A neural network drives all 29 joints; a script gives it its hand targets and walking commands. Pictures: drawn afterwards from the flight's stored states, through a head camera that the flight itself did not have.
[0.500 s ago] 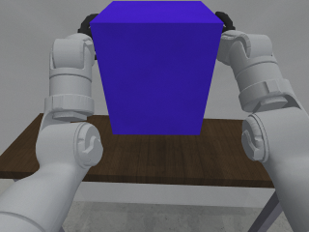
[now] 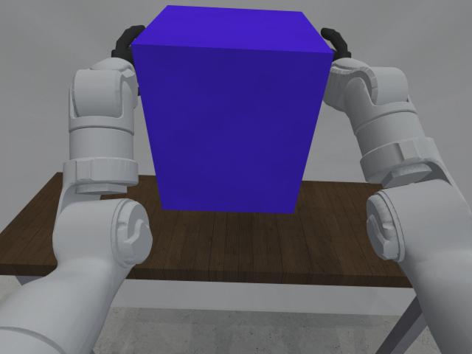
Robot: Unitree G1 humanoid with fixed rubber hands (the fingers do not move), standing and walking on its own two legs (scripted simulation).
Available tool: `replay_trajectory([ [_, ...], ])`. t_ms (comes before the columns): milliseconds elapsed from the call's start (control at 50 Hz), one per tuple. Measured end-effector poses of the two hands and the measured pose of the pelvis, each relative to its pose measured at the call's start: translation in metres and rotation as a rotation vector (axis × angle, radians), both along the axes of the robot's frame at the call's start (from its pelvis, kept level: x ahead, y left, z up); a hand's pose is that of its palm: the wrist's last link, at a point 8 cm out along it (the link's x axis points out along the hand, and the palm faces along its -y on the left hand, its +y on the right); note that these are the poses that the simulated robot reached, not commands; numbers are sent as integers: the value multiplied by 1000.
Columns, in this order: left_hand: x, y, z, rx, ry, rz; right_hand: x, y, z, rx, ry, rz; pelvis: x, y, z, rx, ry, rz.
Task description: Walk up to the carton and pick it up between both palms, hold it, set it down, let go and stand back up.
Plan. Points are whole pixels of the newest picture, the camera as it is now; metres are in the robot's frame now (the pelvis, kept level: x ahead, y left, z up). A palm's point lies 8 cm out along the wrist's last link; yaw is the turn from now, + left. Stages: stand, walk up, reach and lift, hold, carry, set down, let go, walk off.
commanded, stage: hold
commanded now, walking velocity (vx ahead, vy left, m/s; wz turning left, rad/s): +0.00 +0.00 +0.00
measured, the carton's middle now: (231, 111) +0.37 +0.00 +0.29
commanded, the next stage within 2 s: none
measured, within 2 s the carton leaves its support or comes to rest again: neither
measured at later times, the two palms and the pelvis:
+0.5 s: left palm (135, 71) +0.37 +0.14 +0.35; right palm (343, 77) +0.37 -0.16 +0.35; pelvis +0.00 +0.00 +0.00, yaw +0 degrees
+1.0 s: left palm (132, 68) +0.37 +0.15 +0.36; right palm (346, 67) +0.36 -0.16 +0.37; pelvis +0.00 +0.00 +0.00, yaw +0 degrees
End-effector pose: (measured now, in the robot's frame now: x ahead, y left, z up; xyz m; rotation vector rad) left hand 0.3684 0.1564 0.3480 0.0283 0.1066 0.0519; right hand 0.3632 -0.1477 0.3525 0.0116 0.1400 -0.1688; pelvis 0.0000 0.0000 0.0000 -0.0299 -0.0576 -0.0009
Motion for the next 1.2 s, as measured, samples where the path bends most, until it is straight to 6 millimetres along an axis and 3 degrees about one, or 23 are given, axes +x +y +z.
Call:
replay_trajectory([
  [240,1,-8,7,2,-20,-1,1,-6,14,1,-10,5,2,1,0,3,10,-9],
  [480,2,-14,5,21,9,3,2,-13,-2,3,21,16,3,-3,0,4,7,-7],
  [780,-1,-4,7,4,0,6,-1,-3,4,4,15,14,-2,-2,0,3,20,-1],
  [1000,-3,-11,10,8,-18,-7,-6,-10,14,4,-3,-2,2,0,0,2,8,-3],
  [1200,-3,-15,12,15,10,4,-4,-14,8,7,30,7,1,-2,1,5,6,-8],
])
